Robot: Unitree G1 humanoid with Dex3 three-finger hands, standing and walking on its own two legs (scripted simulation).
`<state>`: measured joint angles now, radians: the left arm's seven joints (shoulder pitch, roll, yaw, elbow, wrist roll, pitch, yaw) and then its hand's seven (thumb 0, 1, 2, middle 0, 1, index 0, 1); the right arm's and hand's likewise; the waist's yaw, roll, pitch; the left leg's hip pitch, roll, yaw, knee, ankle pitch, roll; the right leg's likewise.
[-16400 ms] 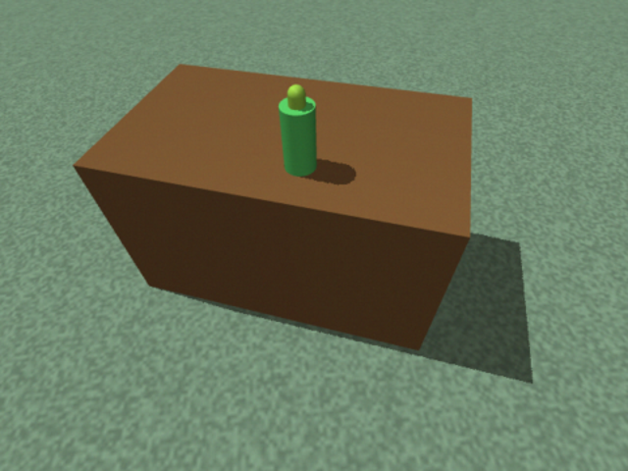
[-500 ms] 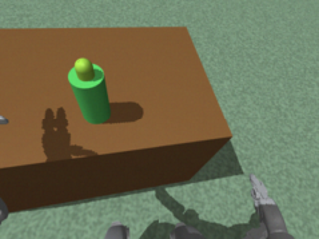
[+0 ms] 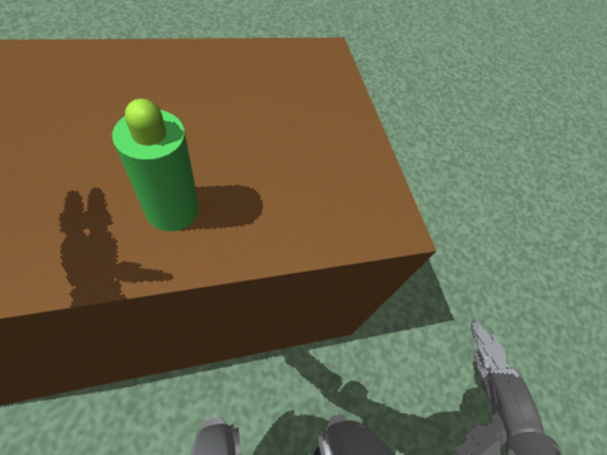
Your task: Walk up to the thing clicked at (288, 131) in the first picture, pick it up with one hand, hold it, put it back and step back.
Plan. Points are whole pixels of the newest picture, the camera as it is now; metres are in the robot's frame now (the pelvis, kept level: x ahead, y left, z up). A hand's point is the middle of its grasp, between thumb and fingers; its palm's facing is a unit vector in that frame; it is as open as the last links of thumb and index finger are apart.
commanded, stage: go down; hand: left
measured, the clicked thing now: (159, 166) +0.52 +0.16 +0.01
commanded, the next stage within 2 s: approach in 0.58 s
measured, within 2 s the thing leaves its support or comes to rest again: leaves its support in 1.36 s
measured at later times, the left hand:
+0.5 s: hand out of the picture +0.49 +0.36 +0.13, palm faces +0.18 -0.98 +0.00, open 17.4 cm
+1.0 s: hand (5, 157) +0.49 +0.31 +0.07, palm faces +0.12 -0.99 +0.03, open 17.4 cm
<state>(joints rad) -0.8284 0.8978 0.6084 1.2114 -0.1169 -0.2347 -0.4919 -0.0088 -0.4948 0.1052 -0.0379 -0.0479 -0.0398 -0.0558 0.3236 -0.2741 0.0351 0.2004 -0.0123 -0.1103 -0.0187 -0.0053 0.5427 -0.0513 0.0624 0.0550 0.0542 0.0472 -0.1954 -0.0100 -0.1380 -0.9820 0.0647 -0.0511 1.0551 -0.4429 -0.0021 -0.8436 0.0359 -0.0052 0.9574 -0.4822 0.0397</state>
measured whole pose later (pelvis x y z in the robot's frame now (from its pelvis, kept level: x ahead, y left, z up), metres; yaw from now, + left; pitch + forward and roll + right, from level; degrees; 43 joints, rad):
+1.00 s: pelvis +0.00 +0.01 +0.00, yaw +0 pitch +23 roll -5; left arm -0.90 0.81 0.51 1.27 -0.11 -0.26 -0.42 -0.01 -0.50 0.10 -0.03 -0.04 -0.02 -0.06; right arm 0.33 -0.27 0.06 0.10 -0.03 -0.10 0.02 -0.01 0.56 -0.05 0.06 0.06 0.05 0.05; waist -0.21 -0.02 -0.13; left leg -1.03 0.06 -0.05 1.07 -0.45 0.00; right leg -0.88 0.03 0.00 0.96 -0.48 0.05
